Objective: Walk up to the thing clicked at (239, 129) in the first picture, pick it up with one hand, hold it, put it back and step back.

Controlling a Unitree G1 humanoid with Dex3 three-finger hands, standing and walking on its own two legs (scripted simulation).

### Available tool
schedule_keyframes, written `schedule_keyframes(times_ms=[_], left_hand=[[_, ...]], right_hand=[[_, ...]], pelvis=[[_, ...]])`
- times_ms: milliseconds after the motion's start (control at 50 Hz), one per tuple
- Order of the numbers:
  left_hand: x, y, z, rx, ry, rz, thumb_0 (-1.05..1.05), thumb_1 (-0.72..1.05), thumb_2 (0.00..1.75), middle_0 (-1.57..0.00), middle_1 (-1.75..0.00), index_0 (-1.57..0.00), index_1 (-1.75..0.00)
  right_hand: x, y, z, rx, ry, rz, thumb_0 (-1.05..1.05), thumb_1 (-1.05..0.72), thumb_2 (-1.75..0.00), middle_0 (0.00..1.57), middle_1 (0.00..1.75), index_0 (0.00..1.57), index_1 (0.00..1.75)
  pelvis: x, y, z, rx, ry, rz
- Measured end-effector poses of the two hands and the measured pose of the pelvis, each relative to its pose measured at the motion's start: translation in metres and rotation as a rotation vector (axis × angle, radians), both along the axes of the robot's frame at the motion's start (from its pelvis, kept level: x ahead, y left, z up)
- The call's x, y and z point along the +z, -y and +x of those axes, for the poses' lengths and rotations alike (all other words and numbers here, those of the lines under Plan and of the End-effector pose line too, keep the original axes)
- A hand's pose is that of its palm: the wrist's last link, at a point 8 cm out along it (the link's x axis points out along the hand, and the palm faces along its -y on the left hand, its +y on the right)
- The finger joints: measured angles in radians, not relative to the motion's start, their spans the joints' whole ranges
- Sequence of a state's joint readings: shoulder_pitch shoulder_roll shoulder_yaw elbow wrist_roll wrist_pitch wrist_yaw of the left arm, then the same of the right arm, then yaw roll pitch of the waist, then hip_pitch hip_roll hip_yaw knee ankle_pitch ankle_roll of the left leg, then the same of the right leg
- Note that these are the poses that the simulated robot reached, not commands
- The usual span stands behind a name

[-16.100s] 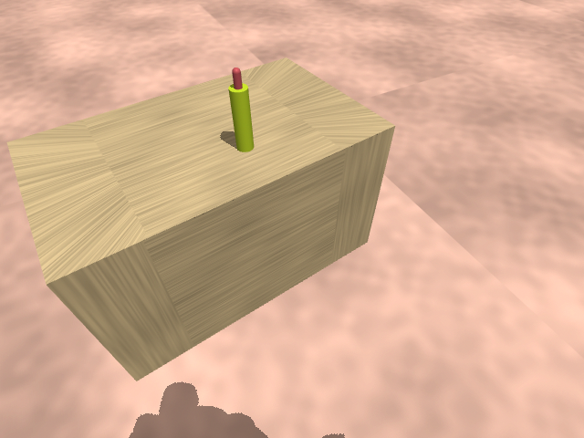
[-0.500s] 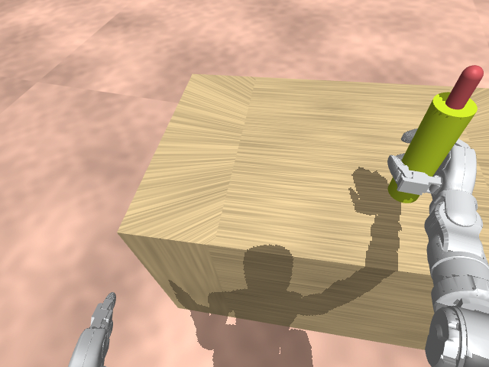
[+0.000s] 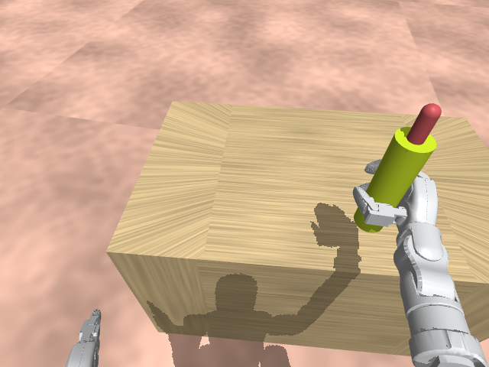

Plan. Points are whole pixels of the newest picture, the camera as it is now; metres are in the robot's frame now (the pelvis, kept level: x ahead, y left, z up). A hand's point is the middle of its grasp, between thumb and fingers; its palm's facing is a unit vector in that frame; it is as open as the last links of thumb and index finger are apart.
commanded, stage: lift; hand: right
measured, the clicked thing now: (394, 174) +0.39 -0.19 +0.15
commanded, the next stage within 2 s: hold in 0.42 s
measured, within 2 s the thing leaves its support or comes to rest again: neither
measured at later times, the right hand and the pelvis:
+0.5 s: hand (382, 196) +0.36 -0.17 +0.13, palm faces +0.21 +0.98 +0.02, open 7.1 cm; pelvis +0.01 +0.00 +0.01, yaw +0 degrees
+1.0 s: hand (380, 201) +0.35 -0.17 +0.13, palm faces +0.20 +0.98 +0.01, open 7.1 cm; pelvis +0.02 +0.00 +0.02, yaw +0 degrees
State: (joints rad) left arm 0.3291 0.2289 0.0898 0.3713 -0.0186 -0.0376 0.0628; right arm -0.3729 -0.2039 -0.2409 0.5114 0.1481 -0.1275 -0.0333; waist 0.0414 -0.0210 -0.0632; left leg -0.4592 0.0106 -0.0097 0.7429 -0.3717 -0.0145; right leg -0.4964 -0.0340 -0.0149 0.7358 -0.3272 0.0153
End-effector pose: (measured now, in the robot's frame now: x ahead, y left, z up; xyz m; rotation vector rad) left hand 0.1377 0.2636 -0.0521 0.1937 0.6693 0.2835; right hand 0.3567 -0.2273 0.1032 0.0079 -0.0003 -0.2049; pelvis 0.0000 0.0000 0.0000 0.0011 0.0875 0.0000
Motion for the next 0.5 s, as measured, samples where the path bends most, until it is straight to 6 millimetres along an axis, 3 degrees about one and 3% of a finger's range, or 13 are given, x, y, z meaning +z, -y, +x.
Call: schedule_keyframes(times_ms=[500], left_hand=[[0.007, 0.002, 0.019, 0.014, 0.014, -0.010, -0.02, -0.54, 0.05, -0.05, -0.06, -0.05, -0.05]], right_hand=[[0.024, -0.005, -0.025, -0.003, 0.027, 0.007, 0.00, 0.07, -1.16, 0.88, 1.12, 0.90, 1.13]], pelvis=[[0.012, -0.002, 0.008, -0.007, 0.062, -0.005]])
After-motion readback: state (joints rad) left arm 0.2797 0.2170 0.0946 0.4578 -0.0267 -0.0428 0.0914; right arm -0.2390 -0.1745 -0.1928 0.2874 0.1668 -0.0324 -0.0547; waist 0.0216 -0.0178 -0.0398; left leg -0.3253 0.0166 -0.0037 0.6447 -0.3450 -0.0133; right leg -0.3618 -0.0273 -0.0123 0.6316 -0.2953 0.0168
